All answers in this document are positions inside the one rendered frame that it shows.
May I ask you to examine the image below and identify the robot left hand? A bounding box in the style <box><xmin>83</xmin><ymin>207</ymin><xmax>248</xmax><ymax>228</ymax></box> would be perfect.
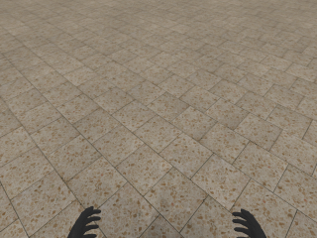
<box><xmin>67</xmin><ymin>205</ymin><xmax>101</xmax><ymax>238</ymax></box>

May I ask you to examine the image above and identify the robot right hand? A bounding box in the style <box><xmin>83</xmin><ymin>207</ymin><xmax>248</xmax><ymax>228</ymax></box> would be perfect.
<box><xmin>232</xmin><ymin>208</ymin><xmax>266</xmax><ymax>238</ymax></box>

